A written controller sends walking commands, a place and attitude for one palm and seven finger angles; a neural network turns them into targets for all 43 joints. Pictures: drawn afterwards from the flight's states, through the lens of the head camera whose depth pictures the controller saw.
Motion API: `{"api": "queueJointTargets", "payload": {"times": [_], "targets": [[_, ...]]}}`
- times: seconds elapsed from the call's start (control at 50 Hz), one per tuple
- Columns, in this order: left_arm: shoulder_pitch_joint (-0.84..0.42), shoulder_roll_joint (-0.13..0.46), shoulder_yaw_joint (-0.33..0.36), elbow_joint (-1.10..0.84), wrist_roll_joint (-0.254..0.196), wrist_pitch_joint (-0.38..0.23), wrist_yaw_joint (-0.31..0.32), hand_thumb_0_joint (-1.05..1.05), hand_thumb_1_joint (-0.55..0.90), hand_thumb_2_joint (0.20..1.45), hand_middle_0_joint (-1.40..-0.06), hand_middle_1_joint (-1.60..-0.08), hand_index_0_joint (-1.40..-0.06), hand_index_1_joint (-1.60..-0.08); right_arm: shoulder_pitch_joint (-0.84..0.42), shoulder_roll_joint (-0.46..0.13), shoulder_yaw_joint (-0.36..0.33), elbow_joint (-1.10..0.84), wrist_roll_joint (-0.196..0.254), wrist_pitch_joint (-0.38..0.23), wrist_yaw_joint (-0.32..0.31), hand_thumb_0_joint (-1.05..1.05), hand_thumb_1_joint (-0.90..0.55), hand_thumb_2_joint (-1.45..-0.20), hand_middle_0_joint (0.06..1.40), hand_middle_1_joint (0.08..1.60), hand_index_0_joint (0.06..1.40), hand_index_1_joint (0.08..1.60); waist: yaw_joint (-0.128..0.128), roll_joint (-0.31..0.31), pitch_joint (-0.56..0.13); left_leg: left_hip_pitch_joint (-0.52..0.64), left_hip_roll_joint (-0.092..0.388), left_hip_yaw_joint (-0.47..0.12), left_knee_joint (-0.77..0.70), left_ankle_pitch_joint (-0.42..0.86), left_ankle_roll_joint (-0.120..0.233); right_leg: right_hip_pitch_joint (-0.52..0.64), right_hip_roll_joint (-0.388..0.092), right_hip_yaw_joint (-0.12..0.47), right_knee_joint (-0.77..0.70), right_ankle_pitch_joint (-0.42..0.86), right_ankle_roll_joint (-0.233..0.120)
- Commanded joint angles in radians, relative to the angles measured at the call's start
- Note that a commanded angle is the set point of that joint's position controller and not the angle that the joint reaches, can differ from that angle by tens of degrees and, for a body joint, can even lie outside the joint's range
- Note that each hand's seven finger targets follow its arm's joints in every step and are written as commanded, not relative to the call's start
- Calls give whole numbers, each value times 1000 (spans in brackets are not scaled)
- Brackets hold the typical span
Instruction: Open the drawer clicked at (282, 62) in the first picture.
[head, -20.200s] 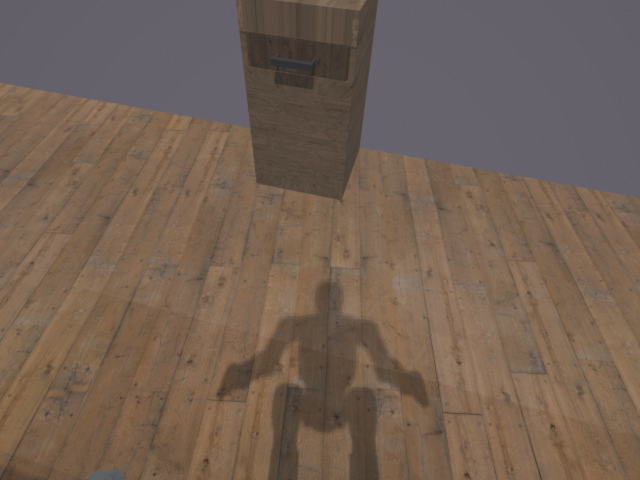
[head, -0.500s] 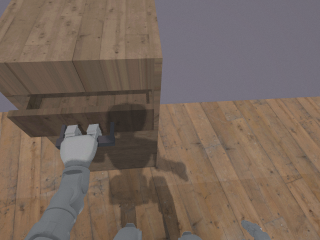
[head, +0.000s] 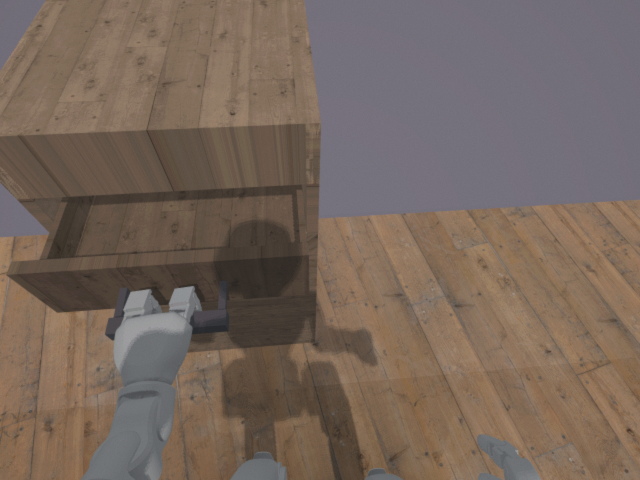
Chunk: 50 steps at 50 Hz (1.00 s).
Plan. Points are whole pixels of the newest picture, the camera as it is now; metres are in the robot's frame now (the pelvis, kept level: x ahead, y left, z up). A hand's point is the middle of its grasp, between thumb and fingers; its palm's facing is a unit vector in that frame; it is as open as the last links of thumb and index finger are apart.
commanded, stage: pull the drawer open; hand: left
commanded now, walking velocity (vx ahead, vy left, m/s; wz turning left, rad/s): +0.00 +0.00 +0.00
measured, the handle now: (171, 308) +0.35 +0.22 -0.04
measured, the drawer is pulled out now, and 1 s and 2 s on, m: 0.12 0.25 0.30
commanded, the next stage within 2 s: open the thumb to release the handle in 1.80 s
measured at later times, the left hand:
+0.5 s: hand (165, 398) +0.24 +0.21 -0.06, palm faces -0.03 -0.09 -1.00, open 5.7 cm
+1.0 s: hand (157, 461) +0.17 +0.20 -0.06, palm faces -0.06 -0.12 -0.99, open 5.8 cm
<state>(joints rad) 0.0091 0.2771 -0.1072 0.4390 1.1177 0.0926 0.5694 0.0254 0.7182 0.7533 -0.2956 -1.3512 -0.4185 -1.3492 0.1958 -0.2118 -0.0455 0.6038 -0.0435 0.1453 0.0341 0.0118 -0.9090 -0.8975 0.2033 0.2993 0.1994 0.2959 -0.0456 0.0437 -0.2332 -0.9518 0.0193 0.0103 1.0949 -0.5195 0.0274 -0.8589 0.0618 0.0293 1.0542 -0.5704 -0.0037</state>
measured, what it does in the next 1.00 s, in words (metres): stands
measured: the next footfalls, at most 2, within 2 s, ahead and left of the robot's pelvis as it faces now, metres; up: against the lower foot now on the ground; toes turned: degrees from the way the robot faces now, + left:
none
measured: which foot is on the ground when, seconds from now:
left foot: down 0.00-1.00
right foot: down 0.00-1.00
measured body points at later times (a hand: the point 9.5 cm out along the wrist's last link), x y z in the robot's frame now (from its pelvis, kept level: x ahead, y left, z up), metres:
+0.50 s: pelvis -0.01 -0.01 -0.01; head +0.06 -0.01 +0.44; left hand +0.23 +0.21 -0.01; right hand +0.17 -0.25 -0.11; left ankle -0.01 +0.10 -0.66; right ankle -0.04 -0.13 -0.66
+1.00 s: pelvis -0.01 -0.02 -0.02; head +0.05 -0.03 +0.42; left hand +0.16 +0.20 -0.01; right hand +0.20 -0.24 -0.12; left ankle -0.01 +0.10 -0.66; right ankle -0.04 -0.13 -0.66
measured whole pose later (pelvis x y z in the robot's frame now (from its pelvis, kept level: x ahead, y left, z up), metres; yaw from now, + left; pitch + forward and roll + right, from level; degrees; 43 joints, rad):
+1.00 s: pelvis -0.01 -0.02 -0.02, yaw +1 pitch +20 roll -1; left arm 0.47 0.27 -0.10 0.08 1.13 -0.02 0.59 0.03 0.70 0.74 -0.28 -1.35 -0.41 -1.34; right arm 0.12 -0.22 -0.02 0.51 -0.07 0.13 0.06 0.01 -0.91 -0.90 0.20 0.30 0.20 0.30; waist 0.02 0.04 -0.25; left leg -1.00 0.01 0.00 1.20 -0.55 0.00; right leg -0.92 0.06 0.01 1.20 -0.63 -0.03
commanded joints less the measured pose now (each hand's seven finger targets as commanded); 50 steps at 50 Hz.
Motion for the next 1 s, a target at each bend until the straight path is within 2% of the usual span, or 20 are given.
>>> {"api": "queueJointTargets", "payload": {"times": [0.0,0.06,0.1,0.16,0.18,0.22,0.24,0.26,0.36,0.38,0.44,0.52,0.56,0.6,0.66,0.68,0.74,0.8,0.86,0.98], "targets": [[31,117,74,-191,-8,9,54,0,900,900,-400,-1350,-400,-1350,-35,-142,-44,-127,-2,-40,-11,0,-900,-900,200,300,200,300,56,-3,-283,351,-14,-18,-91,536,1,92,8,-69,-89,553,-43],[55,105,67,-191,-7,10,57,0,900,900,-400,-1350,-400,-1350,-44,-139,-45,-131,-2,-45,-14,0,-900,-900,200,300,200,300,55,-14,-266,331,-21,-14,-88,494,4,95,7,-65,-91,545,-45],[69,138,95,-217,-1,3,61,0,900,900,-400,-1350,-400,-1350,-59,-137,-42,-132,-3,-45,-17,0,-900,-900,200,300,200,300,70,17,-288,344,-21,-11,-87,503,1,97,5,-61,-83,550,-47],[120,99,63,-219,-10,7,62,0,900,900,-400,-1350,-400,-1350,-66,-135,-42,-141,-2,-48,-13,0,-900,-900,200,300,200,300,63,-10,-254,331,-24,-12,-86,475,3,92,6,-64,-91,529,-47],[120,124,89,-218,-11,7,61,0,900,900,-400,-1350,-400,-1350,-69,-137,-39,-138,-3,-49,-14,0,-900,-900,200,300,200,300,70,-7,-248,319,-25,-13,-89,468,2,99,7,-61,-90,534,-50],[124,117,82,-230,-9,1,62,0,900,900,-400,-1350,-400,-1350,-73,-134,-40,-144,-4,-50,-17,0,-900,-900,200,300,200,300,69,-12,-247,306,-29,-8,-84,439,3,101,4,-59,-87,525,-48],[141,134,97,-233,-5,-2,64,0,900,900,-400,-1350,-400,-1350,-88,-132,-35,-146,-2,-49,-18,0,-900,-900,200,300,200,300,82,0,-255,304,-32,-7,-87,435,0,98,5,-57,-81,513,-50],[141,111,73,-237,-6,-1,65,0,900,900,-400,-1350,-400,-1350,-86,-131,-37,-148,-4,-50,-17,0,-900,-900,200,300,200,300,70,-9,-249,306,-32,-7,-81,428,4,95,4,-56,-85,512,-49],[235,109,82,-271,-10,-7,67,0,900,900,-400,-1350,-400,-1350,-97,-127,-35,-166,-2,-52,-14,0,-900,-900,200,300,200,300,84,-23,-243,302,-33,-10,-77,437,2,99,4,-56,-77,517,-51],[238,113,84,-291,-7,-9,68,0,900,900,-400,-1350,-400,-1350,-105,-130,-32,-170,-5,-53,-12,0,-900,-900,200,300,200,300,85,-1,-249,310,-28,-15,-78,449,1,93,4,-56,-74,517,-53],[288,111,80,-303,-6,-10,72,0,900,900,-400,-1350,-400,-1350,-116,-126,-28,-177,-4,-50,-8,0,-900,-900,200,300,200,300,86,-26,-236,298,-34,-12,-70,432,1,90,4,-54,-69,520,-50],[301,87,53,-342,-3,-13,73,0,900,900,-400,-1350,-400,-1350,-122,-126,-28,-189,-7,-51,-6,0,-900,-900,200,300,200,300,78,1,-219,299,-32,-16,-64,420,3,68,2,-56,-67,496,-52],[324,99,67,-345,-4,-16,74,0,900,900,-400,-1350,-400,-1350,-127,-123,-27,-189,-7,-52,-7,0,-900,-900,200,300,200,300,82,-16,-228,292,-34,-15,-62,407,3,74,3,-52,-64,492,-51],[355,106,72,-371,-2,-25,76,0,900,900,-400,-1350,-400,-1350,-136,-122,-23,-193,-9,-53,-7,0,-900,-900,200,300,200,300,92,-3,-252,303,-35,-14,-55,426,2,75,1,-50,-53,509,-51],[437,77,46,-393,-11,-34,69,0,900,900,-400,-1350,-400,-1350,-138,-118,-22,-208,-9,-56,1,0,-900,-900,200,300,200,300,94,-17,-228,290,-36,-17,-51,432,4,81,1,-51,-53,521,-54],[445,93,61,-415,-12,-40,68,0,900,900,-400,-1350,-400,-1350,-141,-121,-22,-209,-11,-57,2,0,-900,-900,200,300,200,300,99,4,-233,295,-33,-21,-51,450,3,82,1,-47,-49,530,-57],[498,78,42,-440,-9,-57,61,0,900,900,-400,-1350,-400,-1350,-149,-118,-17,-220,-15,-56,10,0,-900,-900,200,300,200,300,97,-24,-224,284,-35,-20,-40,437,4,64,-1,-49,-41,522,-53],[559,110,82,-466,-4,-84,64,0,900,900,-400,-1350,-400,-1350,-154,-114,-14,-229,-19,-62,11,0,-900,-900,200,300,200,300,111,-21,-239,276,-36,-17,-24,447,4,62,-2,-35,-25,542,-54],[618,89,65,-490,-6,-102,58,0,900,900,-400,-1350,-400,-1350,-158,-112,-13,-244,-23,-65,18,0,-900,-900,200,300,200,300,109,-23,-209,255,-37,-19,-14,430,6,46,-3,-43,-20,524,-56],[624,130,113,-532,6,-135,65,0,900,900,-400,-1350,-400,-1350,-167,-112,-9,-257,-31,-68,17,0,-900,-900,200,300,200,300,114,-6,-210,231,-42,-25,7,382,5,-2,-2,-39,2,466,-63]]}}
